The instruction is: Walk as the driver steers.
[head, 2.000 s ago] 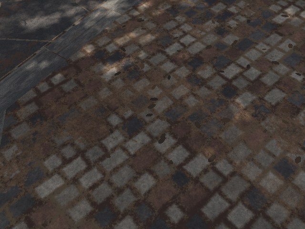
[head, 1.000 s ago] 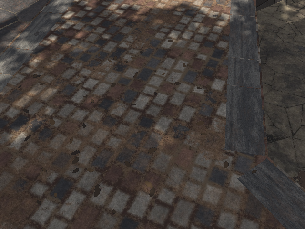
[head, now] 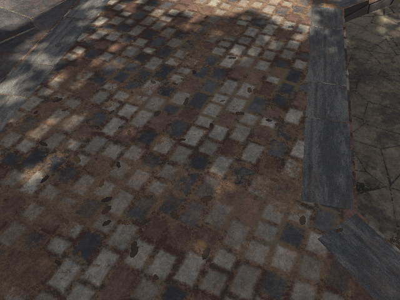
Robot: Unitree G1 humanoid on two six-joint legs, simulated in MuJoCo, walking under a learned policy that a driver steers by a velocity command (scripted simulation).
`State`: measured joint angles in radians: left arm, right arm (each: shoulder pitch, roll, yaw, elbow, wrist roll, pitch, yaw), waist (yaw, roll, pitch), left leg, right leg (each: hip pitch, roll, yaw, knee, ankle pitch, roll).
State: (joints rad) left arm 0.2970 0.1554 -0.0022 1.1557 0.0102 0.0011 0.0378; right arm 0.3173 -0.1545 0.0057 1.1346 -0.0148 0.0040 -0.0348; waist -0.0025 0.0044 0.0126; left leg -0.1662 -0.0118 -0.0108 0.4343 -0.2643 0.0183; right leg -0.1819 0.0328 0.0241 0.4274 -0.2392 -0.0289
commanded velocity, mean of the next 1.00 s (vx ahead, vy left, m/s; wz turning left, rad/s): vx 0.41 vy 0.00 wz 0.00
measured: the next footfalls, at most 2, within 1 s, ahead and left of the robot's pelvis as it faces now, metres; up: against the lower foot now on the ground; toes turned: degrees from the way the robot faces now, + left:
left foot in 0.68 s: +0.44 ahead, +0.04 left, +0.00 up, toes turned +3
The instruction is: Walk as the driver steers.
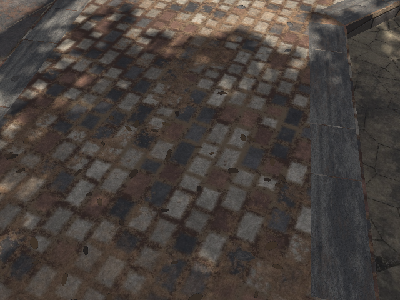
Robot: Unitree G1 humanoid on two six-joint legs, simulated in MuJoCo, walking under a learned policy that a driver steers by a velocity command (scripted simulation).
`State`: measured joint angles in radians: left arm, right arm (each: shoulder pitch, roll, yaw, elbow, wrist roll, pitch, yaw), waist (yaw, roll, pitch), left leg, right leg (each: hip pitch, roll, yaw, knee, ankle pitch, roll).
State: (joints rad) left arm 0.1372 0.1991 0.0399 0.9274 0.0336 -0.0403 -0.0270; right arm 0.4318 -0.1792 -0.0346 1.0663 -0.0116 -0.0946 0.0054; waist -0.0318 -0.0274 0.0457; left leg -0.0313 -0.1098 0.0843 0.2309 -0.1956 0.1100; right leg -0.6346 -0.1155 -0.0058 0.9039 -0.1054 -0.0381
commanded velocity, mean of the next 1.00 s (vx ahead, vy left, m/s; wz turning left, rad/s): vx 0.50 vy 0.00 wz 0.31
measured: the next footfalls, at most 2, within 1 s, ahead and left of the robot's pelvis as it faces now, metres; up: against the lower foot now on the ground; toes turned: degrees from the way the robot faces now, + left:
right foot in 0.24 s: +0.31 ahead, -0.12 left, +0.00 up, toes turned -3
left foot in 0.80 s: +0.56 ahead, +0.08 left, +0.00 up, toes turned +23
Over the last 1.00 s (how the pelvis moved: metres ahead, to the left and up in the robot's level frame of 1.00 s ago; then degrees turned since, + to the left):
0.44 -0.01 0.00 -1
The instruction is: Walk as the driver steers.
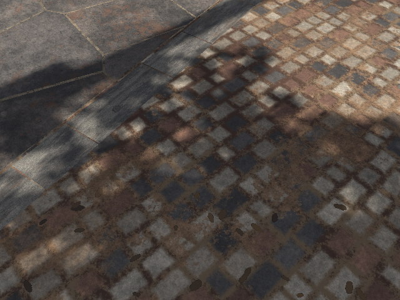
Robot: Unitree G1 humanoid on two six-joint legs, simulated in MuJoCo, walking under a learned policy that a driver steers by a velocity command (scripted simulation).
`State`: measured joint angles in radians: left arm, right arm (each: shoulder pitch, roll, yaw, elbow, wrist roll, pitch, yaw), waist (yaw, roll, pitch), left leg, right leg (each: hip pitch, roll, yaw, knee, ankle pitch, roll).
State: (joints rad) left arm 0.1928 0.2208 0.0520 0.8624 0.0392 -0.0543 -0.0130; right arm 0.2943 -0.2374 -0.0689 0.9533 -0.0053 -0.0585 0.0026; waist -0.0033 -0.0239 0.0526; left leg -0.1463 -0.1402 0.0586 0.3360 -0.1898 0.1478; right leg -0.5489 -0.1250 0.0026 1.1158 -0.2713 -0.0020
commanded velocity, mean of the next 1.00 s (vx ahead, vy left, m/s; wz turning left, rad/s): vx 0.50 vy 0.00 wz -0.02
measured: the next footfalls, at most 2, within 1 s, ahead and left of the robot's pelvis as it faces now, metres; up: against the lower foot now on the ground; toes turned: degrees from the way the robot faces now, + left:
right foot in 0.34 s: +0.37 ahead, -0.11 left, +0.00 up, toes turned -2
left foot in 0.90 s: +0.65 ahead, +0.09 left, +0.00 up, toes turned +0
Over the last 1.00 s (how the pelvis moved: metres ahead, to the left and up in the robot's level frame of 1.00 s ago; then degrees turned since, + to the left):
0.54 0.04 0.00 22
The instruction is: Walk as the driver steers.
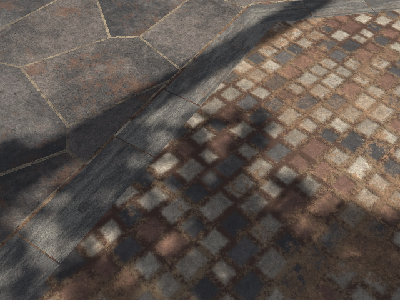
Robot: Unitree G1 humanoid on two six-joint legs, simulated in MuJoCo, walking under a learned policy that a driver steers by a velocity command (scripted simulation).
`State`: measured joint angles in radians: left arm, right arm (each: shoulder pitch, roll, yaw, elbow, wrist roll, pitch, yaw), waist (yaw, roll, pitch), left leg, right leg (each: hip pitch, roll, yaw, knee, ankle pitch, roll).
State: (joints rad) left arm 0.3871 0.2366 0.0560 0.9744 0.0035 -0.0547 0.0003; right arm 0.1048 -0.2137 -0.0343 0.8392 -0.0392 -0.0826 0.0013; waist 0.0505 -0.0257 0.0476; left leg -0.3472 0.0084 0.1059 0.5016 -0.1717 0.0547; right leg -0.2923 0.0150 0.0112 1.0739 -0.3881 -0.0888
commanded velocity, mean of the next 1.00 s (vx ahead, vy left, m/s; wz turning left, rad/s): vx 0.44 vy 0.00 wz -0.56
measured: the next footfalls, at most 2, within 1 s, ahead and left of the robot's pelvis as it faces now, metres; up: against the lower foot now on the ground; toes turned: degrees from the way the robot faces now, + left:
right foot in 0.44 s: +0.34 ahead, -0.14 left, +0.00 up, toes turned -21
left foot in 0.96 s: +0.67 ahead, -0.14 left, +0.00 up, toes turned -36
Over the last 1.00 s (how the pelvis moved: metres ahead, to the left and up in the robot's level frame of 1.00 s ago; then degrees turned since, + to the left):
0.54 0.00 -0.01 -6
